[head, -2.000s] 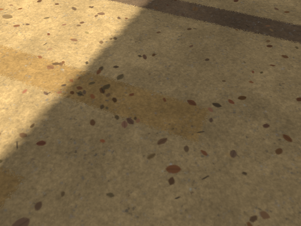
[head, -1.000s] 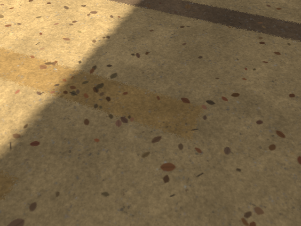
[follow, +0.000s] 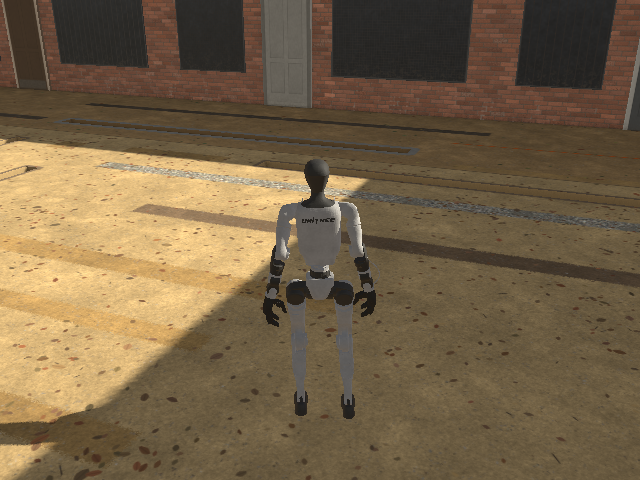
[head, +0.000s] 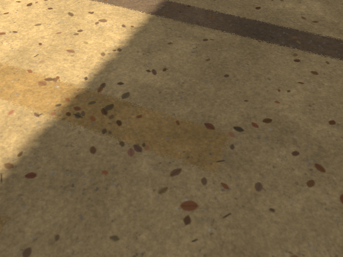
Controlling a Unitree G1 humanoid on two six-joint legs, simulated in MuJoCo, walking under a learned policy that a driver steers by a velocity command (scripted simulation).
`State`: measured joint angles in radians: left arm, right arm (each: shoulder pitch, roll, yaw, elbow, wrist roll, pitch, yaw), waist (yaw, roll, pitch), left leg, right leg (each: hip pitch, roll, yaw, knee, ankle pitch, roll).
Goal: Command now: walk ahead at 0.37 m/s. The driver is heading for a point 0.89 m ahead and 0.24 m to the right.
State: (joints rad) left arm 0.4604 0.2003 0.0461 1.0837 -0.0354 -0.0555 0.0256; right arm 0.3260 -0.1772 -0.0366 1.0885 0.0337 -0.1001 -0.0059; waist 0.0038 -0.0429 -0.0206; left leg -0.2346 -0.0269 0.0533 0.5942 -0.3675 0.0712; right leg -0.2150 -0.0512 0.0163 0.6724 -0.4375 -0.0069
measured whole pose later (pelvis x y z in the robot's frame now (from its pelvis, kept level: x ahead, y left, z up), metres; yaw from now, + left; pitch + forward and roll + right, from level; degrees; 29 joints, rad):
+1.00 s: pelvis +0.55 +0.01 +0.00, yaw -2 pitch +3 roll -1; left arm 0.41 0.25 0.05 1.02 -0.02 -0.07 0.01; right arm 0.03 -0.23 -0.05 0.85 0.01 -0.13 0.02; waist 0.05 -0.01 0.02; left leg -0.50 0.03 0.05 0.56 -0.11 0.04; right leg -0.12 0.00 0.04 0.77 -0.48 -0.02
